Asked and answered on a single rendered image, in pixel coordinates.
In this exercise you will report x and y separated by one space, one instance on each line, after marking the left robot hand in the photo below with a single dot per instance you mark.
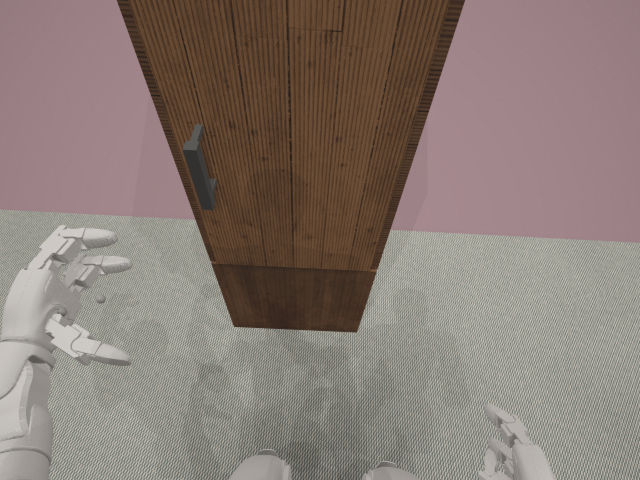
30 311

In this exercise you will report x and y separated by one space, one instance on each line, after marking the right robot hand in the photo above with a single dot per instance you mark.
525 461

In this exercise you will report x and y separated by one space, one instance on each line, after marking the robot left thigh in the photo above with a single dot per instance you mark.
262 467

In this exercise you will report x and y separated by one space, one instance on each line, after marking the robot right shin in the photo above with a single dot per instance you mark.
385 464

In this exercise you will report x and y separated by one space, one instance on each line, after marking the handle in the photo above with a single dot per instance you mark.
205 188

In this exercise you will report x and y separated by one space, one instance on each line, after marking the cupboard door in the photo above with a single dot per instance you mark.
307 108

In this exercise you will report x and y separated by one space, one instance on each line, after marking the left robot forearm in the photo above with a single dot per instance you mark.
26 426

